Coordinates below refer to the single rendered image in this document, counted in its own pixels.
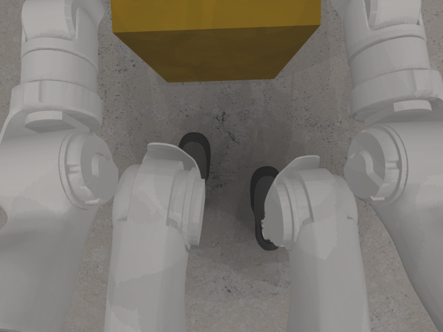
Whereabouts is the robot left upper arm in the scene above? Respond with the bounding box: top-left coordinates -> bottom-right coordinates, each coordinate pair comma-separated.
0,129 -> 118,332

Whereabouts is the carton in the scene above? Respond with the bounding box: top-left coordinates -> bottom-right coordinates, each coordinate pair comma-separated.
110,0 -> 321,82

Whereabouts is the robot right forearm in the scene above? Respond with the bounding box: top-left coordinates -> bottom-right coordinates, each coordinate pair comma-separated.
330,0 -> 443,127

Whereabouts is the robot left forearm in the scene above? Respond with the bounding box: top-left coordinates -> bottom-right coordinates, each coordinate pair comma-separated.
0,0 -> 105,144

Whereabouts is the robot left thigh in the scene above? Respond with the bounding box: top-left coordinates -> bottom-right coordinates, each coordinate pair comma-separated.
104,158 -> 206,332

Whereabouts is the robot left shin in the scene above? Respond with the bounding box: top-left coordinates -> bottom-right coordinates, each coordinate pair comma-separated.
112,142 -> 201,227

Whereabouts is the robot right upper arm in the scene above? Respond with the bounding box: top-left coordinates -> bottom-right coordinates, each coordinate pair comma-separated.
343,121 -> 443,332

